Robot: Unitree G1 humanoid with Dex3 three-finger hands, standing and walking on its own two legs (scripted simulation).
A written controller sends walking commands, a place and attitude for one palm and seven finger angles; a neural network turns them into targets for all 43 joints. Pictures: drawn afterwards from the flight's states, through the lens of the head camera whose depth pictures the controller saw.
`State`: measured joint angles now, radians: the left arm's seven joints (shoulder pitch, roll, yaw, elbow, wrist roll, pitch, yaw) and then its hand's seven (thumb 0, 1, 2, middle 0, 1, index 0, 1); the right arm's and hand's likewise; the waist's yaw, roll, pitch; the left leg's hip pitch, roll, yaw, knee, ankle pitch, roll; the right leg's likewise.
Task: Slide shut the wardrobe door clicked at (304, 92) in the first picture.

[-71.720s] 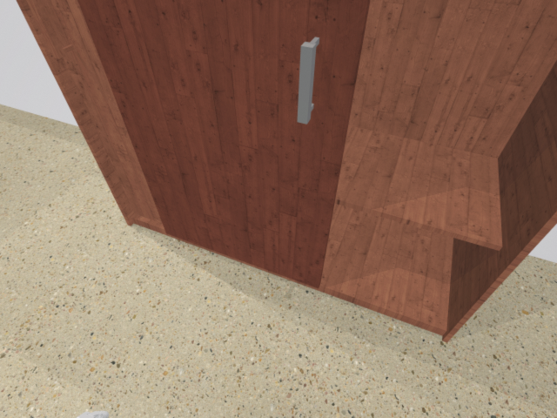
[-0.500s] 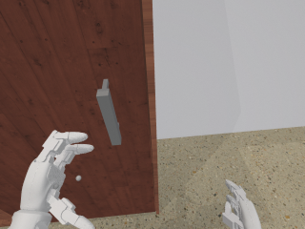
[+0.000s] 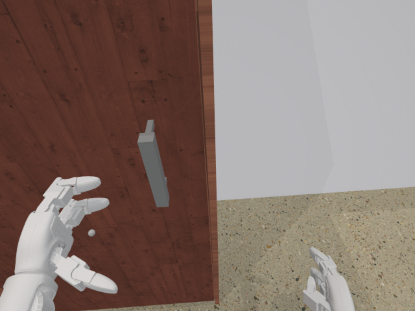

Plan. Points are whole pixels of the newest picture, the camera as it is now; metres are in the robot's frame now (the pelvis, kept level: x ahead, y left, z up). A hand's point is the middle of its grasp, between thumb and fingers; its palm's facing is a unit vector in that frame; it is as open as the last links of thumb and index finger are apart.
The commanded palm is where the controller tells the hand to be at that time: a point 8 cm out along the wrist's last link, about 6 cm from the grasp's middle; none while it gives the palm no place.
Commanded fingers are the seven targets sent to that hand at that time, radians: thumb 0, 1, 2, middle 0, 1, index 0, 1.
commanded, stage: draw the hand back to the body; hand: left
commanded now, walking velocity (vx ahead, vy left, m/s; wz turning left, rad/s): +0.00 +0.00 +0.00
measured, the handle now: (156, 165) +0.33 +0.14 +0.15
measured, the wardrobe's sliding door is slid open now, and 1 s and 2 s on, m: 0.00 0.00 0.00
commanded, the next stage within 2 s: step back with the hand held close in 1.14 s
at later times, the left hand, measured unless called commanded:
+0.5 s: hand (62, 219) +0.19 +0.25 +0.16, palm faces +0.37 -0.84 -0.41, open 11.4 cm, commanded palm +0.14 +0.29 +0.18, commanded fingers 0.00 0.47 0.69 -0.22 -0.56 -0.22 -0.56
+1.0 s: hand (46, 206) +0.20 +0.28 +0.17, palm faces +0.44 -0.81 -0.39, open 7.6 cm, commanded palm +0.15 +0.31 +0.19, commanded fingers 0.00 0.90 0.90 -0.20 -0.30 -0.20 -0.30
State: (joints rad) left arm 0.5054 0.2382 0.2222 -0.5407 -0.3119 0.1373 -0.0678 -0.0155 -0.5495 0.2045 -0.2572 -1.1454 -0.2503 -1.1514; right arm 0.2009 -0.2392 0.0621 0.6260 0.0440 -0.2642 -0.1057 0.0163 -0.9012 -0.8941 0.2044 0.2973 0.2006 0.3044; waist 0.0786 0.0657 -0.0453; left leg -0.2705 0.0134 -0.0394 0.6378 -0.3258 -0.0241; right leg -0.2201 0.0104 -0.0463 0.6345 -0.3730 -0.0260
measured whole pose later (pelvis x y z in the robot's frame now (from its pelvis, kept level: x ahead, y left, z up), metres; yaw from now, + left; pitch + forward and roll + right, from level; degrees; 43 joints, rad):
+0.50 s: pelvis +0.00 +0.01 +0.02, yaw -2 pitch -5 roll +0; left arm 0.54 0.33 0.27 -0.44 -0.06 -0.08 0.12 -0.01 0.12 0.53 -0.24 -0.75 -0.23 -0.76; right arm 0.21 -0.23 0.02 0.68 -0.01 -0.18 -0.10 0.02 -0.90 -0.89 0.20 0.30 0.20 0.30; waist 0.06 0.07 0.05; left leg -0.11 0.01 0.00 0.44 -0.24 -0.01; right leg -0.07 0.01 -0.01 0.42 -0.27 -0.01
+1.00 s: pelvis +0.01 +0.02 +0.02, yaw -2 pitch -5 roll +0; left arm 0.46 0.33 0.34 -0.39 -0.08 -0.06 0.12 0.01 0.85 0.88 -0.21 -0.32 -0.21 -0.33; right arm 0.18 -0.23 0.01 0.67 -0.01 -0.13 -0.08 0.01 -0.90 -0.89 0.20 0.30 0.20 0.30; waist 0.08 0.07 0.05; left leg -0.07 0.01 0.00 0.39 -0.22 0.00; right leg -0.03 0.01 -0.01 0.36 -0.24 -0.01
